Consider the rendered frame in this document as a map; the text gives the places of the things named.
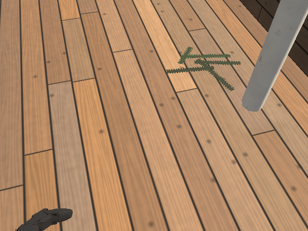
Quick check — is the left robot hand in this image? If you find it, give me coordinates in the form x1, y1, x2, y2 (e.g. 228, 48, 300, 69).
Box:
15, 208, 73, 231

